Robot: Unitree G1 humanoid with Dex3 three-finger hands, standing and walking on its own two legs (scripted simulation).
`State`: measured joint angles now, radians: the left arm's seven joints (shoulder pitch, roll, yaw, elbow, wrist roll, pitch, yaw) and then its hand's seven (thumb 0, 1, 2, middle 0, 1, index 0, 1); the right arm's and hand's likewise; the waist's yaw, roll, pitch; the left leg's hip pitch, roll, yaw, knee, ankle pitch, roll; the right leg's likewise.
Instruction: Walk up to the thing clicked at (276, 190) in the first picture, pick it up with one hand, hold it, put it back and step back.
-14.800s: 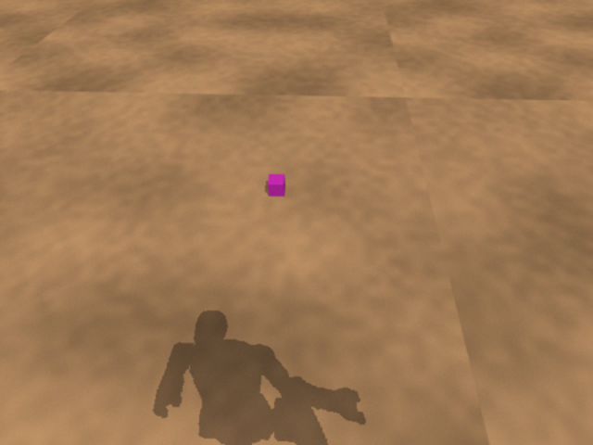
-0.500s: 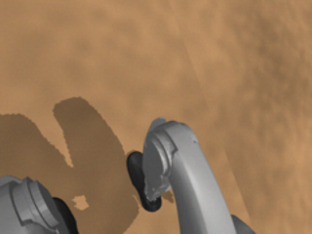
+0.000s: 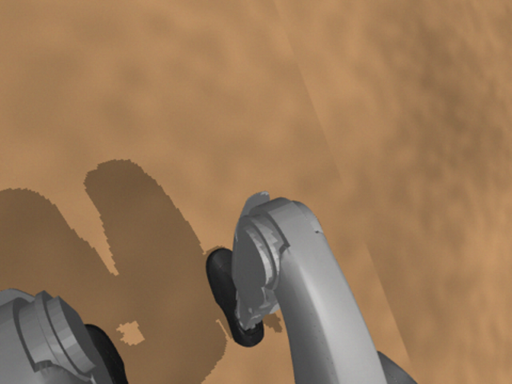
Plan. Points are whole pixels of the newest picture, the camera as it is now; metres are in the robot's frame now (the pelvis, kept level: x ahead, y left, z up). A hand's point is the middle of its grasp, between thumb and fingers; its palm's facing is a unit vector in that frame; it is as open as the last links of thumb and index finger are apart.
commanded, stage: close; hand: left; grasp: from above
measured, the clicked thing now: out of the picture +0.49 +0.33 -0.26
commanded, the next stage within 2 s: settle in 0.36 s
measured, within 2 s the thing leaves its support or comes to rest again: leaves its support in 0.80 s
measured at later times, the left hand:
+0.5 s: hand out of the picture +0.48 +0.33 -0.23, palm faces -0.42 -0.14 -0.90, open 10.9 cm
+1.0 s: hand out of the picture +0.49 +0.35 -0.19, palm faces -0.38 -0.12 -0.92, open 10.9 cm
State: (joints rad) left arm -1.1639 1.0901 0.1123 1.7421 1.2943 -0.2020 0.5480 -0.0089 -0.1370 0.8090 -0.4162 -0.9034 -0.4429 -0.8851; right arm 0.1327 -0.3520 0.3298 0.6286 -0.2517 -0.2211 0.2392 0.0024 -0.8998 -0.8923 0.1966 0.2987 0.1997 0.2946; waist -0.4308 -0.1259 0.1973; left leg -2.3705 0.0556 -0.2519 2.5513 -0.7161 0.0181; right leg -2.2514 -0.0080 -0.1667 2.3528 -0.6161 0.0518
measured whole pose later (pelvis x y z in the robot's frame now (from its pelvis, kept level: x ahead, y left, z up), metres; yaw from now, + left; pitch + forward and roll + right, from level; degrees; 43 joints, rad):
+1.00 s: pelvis +0.01 +0.00 +0.01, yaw +2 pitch +32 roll -14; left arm -1.05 0.95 0.15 1.45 1.26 -0.13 0.40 -0.01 -0.14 0.74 -0.51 -0.81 -0.54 -0.79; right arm 0.20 -0.35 0.20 0.64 -0.20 -0.15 0.24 0.00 -0.91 -0.89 0.20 0.30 0.20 0.29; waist -0.36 -0.05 0.09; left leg -2.39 0.04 -0.22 2.51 -0.71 0.01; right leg -2.27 -0.03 -0.15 2.34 -0.64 0.04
